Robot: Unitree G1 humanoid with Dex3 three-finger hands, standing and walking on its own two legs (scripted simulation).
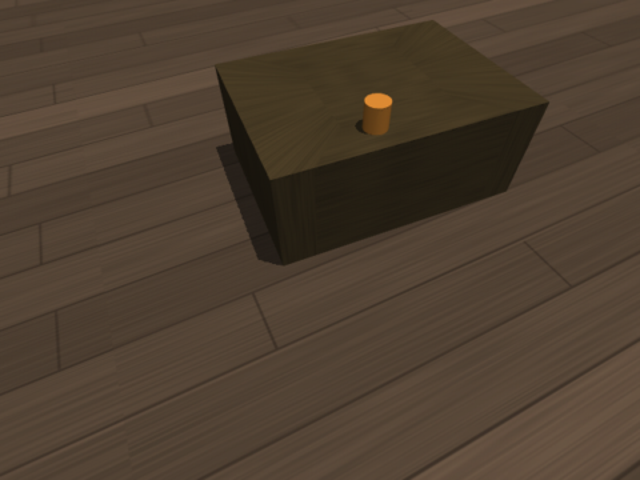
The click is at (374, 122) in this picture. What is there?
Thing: squat round
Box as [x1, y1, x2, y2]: [362, 93, 391, 134]
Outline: 373,93 366,96 364,99 362,127 368,133 381,134 385,132 388,128 391,99 387,95
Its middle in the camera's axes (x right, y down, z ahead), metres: +0.19 -0.41 +1.30
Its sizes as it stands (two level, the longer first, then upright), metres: 0.090 0.090 0.101
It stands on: a support 0.45 m high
